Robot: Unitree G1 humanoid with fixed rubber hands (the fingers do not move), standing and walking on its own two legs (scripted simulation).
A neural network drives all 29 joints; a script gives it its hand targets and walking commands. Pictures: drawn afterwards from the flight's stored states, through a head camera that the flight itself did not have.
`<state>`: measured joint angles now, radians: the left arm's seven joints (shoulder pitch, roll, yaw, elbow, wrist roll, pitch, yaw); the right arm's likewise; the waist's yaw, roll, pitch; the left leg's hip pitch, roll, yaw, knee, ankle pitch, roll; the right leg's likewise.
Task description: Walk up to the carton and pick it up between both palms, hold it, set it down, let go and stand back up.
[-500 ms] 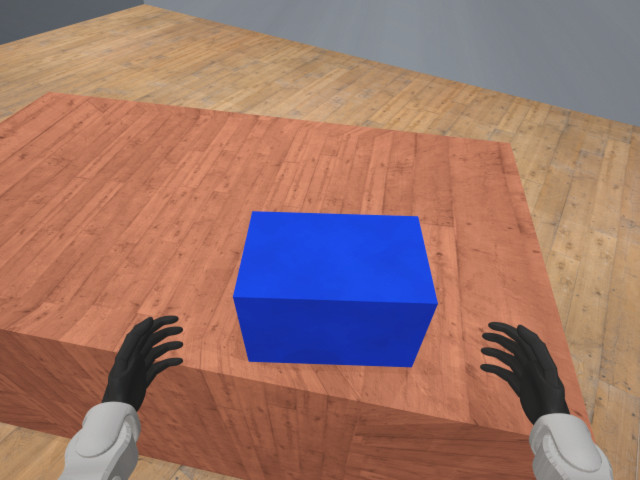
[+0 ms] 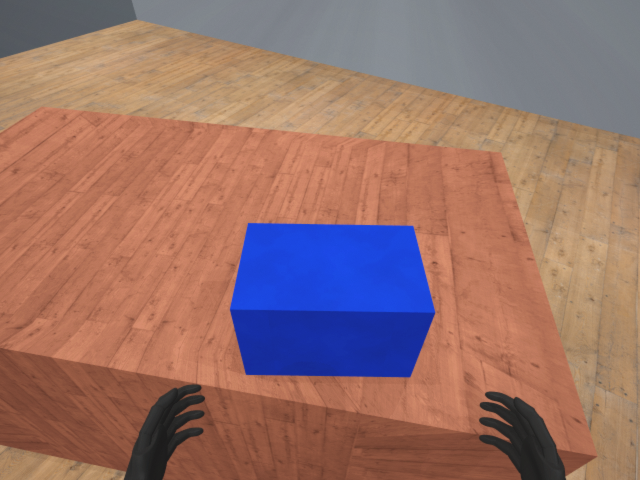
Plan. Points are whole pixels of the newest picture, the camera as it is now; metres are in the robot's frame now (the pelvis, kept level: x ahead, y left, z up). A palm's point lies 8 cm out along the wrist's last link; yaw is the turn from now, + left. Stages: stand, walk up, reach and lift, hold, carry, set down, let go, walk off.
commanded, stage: set down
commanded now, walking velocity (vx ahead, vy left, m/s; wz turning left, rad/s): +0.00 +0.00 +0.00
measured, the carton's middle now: (329, 300) +0.39 +0.03 +0.00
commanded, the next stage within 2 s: let go in 1.14 s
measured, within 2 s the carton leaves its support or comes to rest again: neither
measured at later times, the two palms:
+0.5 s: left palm (144, 465) +0.16 +0.24 -0.03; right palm out of the picture +0.16 -0.20 -0.02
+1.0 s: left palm out of the picture +0.15 +0.22 -0.06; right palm out of the picture +0.16 -0.20 -0.02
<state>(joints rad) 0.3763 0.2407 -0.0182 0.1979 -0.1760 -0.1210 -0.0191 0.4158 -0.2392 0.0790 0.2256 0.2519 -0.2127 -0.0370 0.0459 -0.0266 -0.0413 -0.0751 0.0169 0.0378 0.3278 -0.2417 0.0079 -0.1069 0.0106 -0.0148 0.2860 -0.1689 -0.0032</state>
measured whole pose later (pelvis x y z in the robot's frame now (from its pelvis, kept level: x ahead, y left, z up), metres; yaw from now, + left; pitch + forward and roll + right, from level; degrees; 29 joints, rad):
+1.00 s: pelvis -0.01 +0.01 +0.00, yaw -2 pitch -5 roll -1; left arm 0.28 0.16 0.07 0.21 0.05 0.50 0.00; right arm 0.23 -0.17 0.03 0.38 0.15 0.05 0.10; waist 0.00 -0.05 -0.01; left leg 0.01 0.02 0.08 0.32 -0.24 0.00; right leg -0.04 0.02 0.03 0.27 -0.15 0.00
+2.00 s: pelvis -0.05 -0.01 -0.01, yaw +0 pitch -3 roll -1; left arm 0.24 0.18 0.00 0.65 0.03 0.01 -0.02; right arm 0.19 -0.15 0.02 0.41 -0.01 -0.17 0.07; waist 0.00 0.03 0.00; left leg -0.21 0.05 0.03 0.55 -0.29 0.00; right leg -0.23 0.04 -0.02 0.47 -0.19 -0.02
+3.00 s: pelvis -0.03 +0.05 -0.02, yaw +0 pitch +0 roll -2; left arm 0.22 0.17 -0.01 0.78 0.03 0.03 -0.02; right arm 0.27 -0.17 -0.06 0.29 -0.01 -0.12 -0.01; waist -0.04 -0.03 0.03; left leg -0.27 -0.04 0.07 0.65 -0.38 0.09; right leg -0.30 -0.05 0.02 0.58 -0.28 0.08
